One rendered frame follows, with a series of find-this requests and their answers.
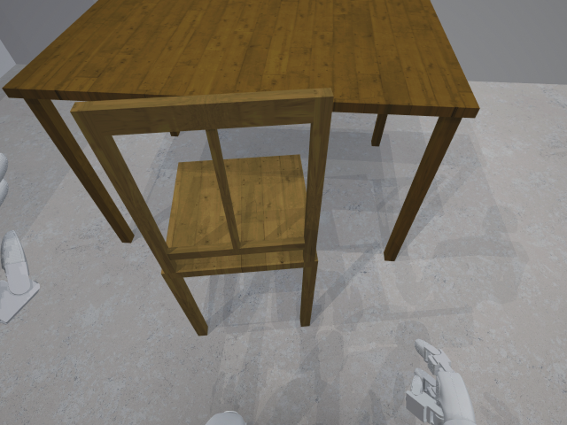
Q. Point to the table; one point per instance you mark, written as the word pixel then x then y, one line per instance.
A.
pixel 377 56

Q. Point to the right robot hand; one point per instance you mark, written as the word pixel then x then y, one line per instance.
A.
pixel 447 397

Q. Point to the chair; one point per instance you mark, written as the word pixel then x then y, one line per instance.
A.
pixel 228 216

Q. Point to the left robot hand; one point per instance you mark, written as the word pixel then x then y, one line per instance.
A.
pixel 19 289

